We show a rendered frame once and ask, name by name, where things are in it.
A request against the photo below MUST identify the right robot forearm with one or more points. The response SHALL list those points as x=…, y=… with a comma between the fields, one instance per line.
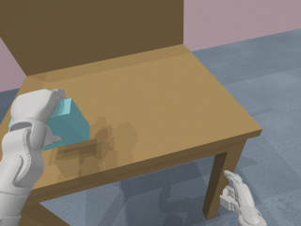
x=250, y=216

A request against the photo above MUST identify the robot left hand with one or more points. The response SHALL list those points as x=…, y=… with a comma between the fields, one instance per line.
x=38, y=105

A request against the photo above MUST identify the left robot forearm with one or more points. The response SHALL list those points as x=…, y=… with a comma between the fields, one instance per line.
x=20, y=168

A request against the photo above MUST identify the robot right hand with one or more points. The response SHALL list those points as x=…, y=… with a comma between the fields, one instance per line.
x=240, y=195

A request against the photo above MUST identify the sponge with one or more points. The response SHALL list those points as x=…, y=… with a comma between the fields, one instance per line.
x=67, y=122

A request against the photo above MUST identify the table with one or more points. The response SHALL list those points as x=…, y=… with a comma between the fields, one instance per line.
x=149, y=102

